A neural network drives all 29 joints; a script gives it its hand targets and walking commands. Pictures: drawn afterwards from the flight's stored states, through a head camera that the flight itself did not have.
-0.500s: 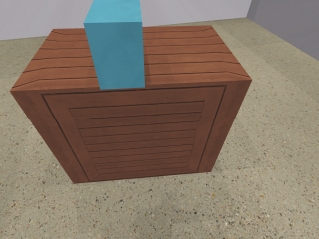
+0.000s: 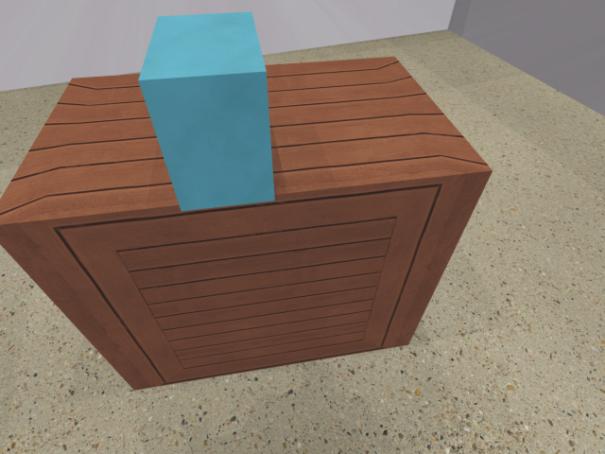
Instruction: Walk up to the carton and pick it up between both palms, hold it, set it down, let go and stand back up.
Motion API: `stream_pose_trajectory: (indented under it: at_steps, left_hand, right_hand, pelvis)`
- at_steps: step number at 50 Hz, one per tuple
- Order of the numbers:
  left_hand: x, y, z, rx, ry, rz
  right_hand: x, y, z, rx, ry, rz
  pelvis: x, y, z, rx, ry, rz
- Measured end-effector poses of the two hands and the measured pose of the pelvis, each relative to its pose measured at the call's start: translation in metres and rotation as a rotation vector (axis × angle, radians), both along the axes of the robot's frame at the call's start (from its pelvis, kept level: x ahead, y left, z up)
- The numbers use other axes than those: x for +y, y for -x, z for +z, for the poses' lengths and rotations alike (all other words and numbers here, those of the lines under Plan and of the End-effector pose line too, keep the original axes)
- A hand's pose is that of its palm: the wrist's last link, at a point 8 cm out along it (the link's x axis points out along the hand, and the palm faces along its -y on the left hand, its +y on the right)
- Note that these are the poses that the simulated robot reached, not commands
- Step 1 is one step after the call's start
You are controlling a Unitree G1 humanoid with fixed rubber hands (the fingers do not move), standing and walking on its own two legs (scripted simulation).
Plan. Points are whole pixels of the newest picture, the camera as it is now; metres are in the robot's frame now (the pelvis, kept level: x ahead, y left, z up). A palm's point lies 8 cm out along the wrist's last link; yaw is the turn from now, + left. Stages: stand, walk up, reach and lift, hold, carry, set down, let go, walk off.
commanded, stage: walk up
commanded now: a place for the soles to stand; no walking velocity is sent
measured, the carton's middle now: (217, 109) +0.66 +0.16 +0.14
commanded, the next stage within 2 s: none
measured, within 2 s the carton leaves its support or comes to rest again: neither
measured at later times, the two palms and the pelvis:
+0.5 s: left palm out of the picture +0.16 +0.41 -0.09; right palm out of the picture +0.11 -0.25 -0.12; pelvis +0.10 +0.07 -0.01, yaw +0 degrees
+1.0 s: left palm out of the picture +0.21 +0.46 -0.09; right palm out of the picture +0.17 -0.19 -0.12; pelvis +0.14 +0.13 -0.01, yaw +1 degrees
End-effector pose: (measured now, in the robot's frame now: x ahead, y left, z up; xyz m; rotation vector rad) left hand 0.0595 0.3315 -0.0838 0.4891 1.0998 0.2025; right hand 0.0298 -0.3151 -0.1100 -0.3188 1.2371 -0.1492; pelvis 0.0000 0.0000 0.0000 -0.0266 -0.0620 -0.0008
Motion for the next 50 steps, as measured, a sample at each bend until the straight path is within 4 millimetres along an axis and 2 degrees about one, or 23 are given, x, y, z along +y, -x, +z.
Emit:
stream_pose_trajectory:
  at_steps: [4,7,9,13,18,21,25,31,34,36,42,50]
  left_hand:
    - [0.02,-0.013,-0.002,-0.004,0.012,0.008]
    - [0.042,-0.025,-0.012,-0.005,0.021,0.014]
    - [0.053,-0.033,-0.021,0.011,0.019,0.011]
    - [0.064,-0.054,-0.012,0.037,0.021,-0.007]
    - [0.07,-0.076,-0.004,0.061,0.008,-0.015]
    - [0.07,-0.088,-0.004,0.055,-0.009,-0.015]
    - [0.074,-0.096,-0.006,0.026,-0.026,0.0]
    - [0.098,-0.109,-0.008,0.008,-0.012,0.006]
    - [0.116,-0.119,-0.024,0.008,0.006,0.013]
    - [0.12,-0.125,-0.03,0.03,0.011,0.017]
    - [0.128,-0.142,-0.014,0.063,0.007,0.01]
    - [0.13,-0.149,-0.007,0.04,-0.019,0.019]
  right_hand:
    - [0.02,-0.026,0.002,-0.023,0.001,0.022]
    - [0.036,-0.038,-0.001,-0.03,0.018,0.045]
    - [0.047,-0.039,-0.006,-0.025,0.026,0.033]
    - [0.061,-0.037,0.002,0.025,0.021,-0.002]
    - [0.068,-0.042,0.008,0.072,0.017,-0.013]
    - [0.066,-0.051,0.003,0.09,0.012,-0.019]
    - [0.069,-0.077,-0.006,0.06,0.008,-0.008]
    - [0.092,-0.116,-0.004,-0.008,0.014,0.022]
    - [0.105,-0.118,-0.01,-0.005,0.043,0.039]
    - [0.114,-0.113,-0.011,0.023,0.045,0.014]
    - [0.127,-0.116,0.0,0.07,0.042,0.004]
    - [0.129,-0.137,-0.009,0.042,0.029,0.006]
  pelvis:
    - [0.02,-0.016,-0.001,-0.007,0.009,0.013]
    - [0.04,-0.029,-0.009,0.0,0.018,0.026]
    - [0.052,-0.036,-0.015,-0.007,0.011,0.016]
    - [0.065,-0.053,-0.005,0.013,-0.009,-0.003]
    - [0.07,-0.073,0.003,0.046,-0.011,-0.007]
    - [0.068,-0.084,0.0,0.051,-0.017,-0.008]
    - [0.07,-0.095,-0.006,0.01,-0.011,-0.001]
    - [0.094,-0.11,-0.008,-0.007,0.01,0.009]
    - [0.112,-0.117,-0.02,-0.003,0.022,0.02]
    - [0.119,-0.121,-0.021,-0.01,0.002,0.015]
    - [0.128,-0.134,-0.005,0.04,-0.015,0.01]
    - [0.128,-0.141,-0.007,0.02,-0.02,0.012]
